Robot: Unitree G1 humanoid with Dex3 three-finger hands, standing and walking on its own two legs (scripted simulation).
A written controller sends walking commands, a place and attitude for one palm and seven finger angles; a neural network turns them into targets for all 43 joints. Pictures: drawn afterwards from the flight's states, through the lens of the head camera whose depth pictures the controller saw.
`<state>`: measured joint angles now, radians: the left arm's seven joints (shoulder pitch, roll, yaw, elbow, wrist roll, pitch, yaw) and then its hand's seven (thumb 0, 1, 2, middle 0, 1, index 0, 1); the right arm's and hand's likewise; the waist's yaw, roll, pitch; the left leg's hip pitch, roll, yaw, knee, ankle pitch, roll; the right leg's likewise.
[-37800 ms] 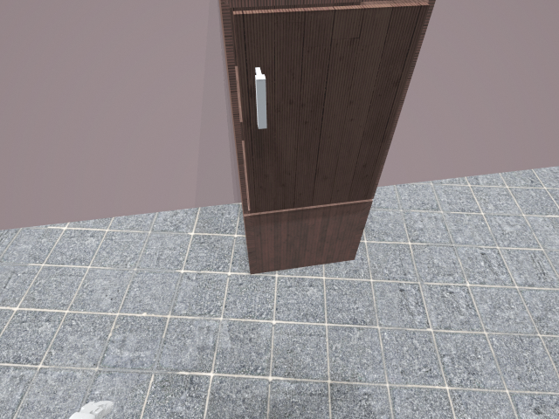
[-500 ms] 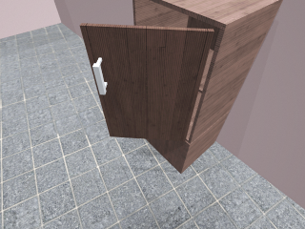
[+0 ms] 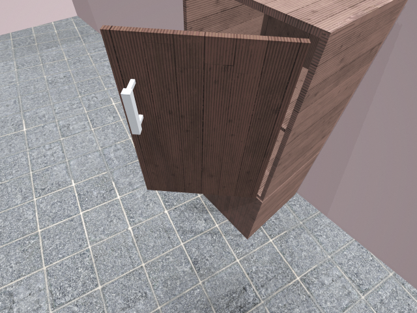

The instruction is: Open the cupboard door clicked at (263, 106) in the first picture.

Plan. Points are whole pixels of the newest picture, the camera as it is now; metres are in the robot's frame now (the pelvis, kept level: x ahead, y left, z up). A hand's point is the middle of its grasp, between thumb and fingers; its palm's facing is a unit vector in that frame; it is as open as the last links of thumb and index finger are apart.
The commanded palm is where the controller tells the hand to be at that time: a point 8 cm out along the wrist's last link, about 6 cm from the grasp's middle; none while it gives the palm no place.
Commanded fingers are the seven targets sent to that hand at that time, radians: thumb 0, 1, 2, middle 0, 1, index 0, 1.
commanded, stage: come to a stop and stand still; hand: left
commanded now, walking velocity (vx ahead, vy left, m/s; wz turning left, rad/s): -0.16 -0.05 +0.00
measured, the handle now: (134, 107) +0.53 +0.22 +0.07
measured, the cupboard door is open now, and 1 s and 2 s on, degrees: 45 45 45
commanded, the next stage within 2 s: look again from close up in 0.82 s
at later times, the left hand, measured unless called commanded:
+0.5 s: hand out of the picture +0.02 +0.18 -0.16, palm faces -0.01 -0.97 -0.23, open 7.4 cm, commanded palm none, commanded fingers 0.00 0.90 0.90 -0.20 -0.30 -0.20 -0.30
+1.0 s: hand out of the picture -0.07 +0.18 -0.16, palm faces -0.02 -0.98 -0.21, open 7.4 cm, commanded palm none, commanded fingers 0.00 0.90 0.90 -0.20 -0.30 -0.20 -0.30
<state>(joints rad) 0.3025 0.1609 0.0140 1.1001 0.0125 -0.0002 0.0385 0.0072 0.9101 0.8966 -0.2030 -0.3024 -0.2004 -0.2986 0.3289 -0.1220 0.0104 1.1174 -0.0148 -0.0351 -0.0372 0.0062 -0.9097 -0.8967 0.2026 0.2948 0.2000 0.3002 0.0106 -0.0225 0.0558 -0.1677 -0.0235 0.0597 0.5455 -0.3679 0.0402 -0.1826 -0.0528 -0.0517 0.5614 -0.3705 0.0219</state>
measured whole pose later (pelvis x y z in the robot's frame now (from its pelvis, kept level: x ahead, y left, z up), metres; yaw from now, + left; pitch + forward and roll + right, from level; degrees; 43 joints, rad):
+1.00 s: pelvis -0.05 +0.00 +0.01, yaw -1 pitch -1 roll +0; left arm 0.30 0.18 -0.02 1.10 0.01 0.00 0.03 0.01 0.91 0.90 -0.20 -0.30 -0.20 -0.30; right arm 0.31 -0.18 0.01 1.13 -0.01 -0.02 -0.01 0.01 -0.91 -0.90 0.20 0.29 0.20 0.30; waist 0.00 0.00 0.05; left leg -0.21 -0.01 0.06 0.45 -0.23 0.03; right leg -0.22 -0.04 -0.05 0.47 -0.24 0.01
